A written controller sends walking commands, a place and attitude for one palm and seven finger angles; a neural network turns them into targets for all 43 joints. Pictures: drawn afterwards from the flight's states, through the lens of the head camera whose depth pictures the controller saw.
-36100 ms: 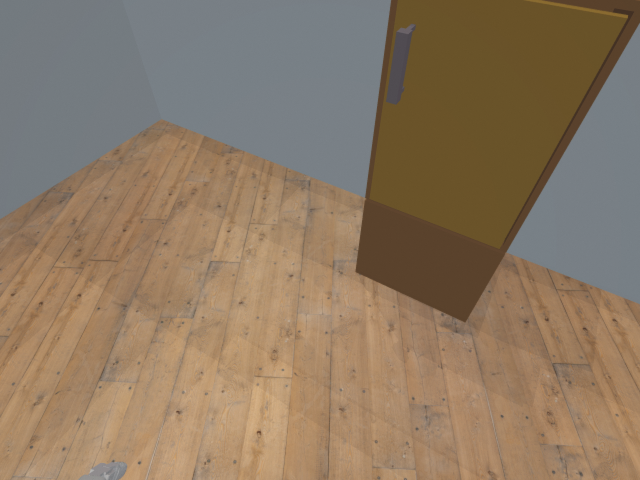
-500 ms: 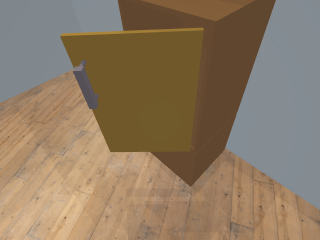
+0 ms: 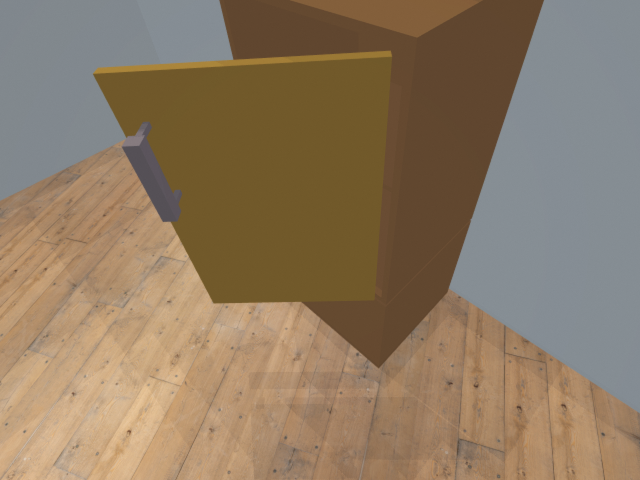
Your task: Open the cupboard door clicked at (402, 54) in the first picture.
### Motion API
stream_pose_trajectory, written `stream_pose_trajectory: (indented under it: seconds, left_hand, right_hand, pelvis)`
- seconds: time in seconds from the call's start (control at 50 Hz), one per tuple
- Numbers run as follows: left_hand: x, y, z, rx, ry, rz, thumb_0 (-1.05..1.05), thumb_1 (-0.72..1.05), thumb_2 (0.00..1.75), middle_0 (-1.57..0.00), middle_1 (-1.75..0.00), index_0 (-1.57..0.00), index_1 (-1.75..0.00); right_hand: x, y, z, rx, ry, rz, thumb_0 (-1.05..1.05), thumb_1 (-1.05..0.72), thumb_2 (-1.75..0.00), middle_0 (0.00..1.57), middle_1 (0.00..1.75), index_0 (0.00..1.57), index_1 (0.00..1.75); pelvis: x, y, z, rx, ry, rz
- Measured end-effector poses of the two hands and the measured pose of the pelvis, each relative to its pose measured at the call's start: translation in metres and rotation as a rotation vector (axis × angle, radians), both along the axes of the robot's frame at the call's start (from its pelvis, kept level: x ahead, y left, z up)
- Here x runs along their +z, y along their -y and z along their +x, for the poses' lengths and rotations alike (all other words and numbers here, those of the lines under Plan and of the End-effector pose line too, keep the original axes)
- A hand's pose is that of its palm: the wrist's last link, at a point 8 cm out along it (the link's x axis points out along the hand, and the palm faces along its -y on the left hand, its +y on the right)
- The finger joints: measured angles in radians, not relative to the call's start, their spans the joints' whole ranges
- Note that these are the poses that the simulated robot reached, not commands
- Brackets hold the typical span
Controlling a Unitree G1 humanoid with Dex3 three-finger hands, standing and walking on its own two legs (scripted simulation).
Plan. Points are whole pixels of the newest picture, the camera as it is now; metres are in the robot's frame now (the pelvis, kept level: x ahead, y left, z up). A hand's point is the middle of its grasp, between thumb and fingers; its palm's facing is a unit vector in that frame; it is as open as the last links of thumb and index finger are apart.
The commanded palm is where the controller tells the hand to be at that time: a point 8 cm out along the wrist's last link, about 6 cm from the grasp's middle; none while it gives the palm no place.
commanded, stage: look again from close up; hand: left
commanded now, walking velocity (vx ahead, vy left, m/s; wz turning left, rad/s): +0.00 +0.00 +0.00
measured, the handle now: (158, 173) +0.53 +0.28 +0.09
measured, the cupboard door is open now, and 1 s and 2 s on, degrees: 44 44 44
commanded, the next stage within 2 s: shuffle to correct the standing spot in 0.04 s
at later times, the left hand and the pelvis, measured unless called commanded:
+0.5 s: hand out of the picture +0.04 +0.20 -0.17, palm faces +0.06 -0.97 -0.24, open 7.4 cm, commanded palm none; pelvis +0.00 +0.01 +0.00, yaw +1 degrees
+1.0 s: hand out of the picture +0.05 +0.23 -0.18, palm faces +0.01 -0.97 -0.24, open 7.3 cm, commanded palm none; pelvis +0.01 +0.05 -0.01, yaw -2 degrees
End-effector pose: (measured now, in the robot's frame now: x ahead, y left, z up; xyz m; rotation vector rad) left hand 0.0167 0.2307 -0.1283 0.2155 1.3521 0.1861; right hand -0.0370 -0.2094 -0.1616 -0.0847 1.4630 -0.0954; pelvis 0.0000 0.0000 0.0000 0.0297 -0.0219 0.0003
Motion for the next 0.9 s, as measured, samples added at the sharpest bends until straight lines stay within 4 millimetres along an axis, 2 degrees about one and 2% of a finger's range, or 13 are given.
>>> stream_pose_trajectory:
  seconds: [0.22,0.38,0.56,0.66,0.78,0.9]
  left_hand:
    - [-0.001,0.009,0.008,-0.001,0.007,-0.01,0.01,0.92,0.9,-0.2,-0.29,-0.2,-0.3]
    - [-0.004,0.003,0.013,0.021,0.032,-0.008,0.0,0.91,0.9,-0.21,-0.3,-0.2,-0.3]
    - [-0.011,-0.024,0.014,0.04,0.038,-0.019,0.0,0.9,0.9,-0.21,-0.3,-0.2,-0.3]
    - [-0.013,-0.042,0.017,0.04,0.041,-0.006,0.0,0.9,0.9,-0.21,-0.3,-0.2,-0.3]
    - [-0.015,-0.055,0.017,0.03,0.032,0.007,0.0,0.9,0.9,-0.2,-0.29,-0.2,-0.3]
    - [-0.015,-0.049,0.022,0.01,0.01,-0.021,0.01,0.91,0.9,-0.2,-0.29,-0.2,-0.3]
  right_hand:
    - [0.004,0.018,0.016,0.01,0.01,-0.023,0.0,-0.91,-0.9,0.19,0.3,0.2,0.3]
    - [0.006,0.023,0.021,0.02,0.007,-0.048,0.0,-0.91,-0.9,0.19,0.3,0.2,0.3]
    - [0.011,-0.005,0.01,0.008,-0.005,-0.055,0.0,-0.91,-0.9,0.19,0.3,0.2,0.3]
    - [0.005,-0.025,0.006,0.0,-0.012,-0.041,0.0,-0.91,-0.9,0.2,0.3,0.2,0.3]
    - [-0.003,-0.043,0.022,-0.008,0.028,-0.024,0.0,-0.91,-0.9,0.2,0.3,0.2,0.3]
    - [0.0,-0.053,0.039,-0.015,0.073,-0.032,0.01,-0.92,-0.9,0.2,0.3,0.2,0.3]
  pelvis:
    - [0.001,0.01,0.004,0.005,-0.006,-0.007]
    - [-0.001,0.006,0.002,0.016,-0.026,-0.015]
    - [-0.003,-0.018,-0.003,0.007,-0.035,0.001]
    - [-0.008,-0.033,-0.003,0.0,-0.027,0.002]
    - [-0.013,-0.046,0.001,-0.009,-0.022,0.001]
    - [-0.008,-0.051,0.009,-0.026,-0.003,-0.005]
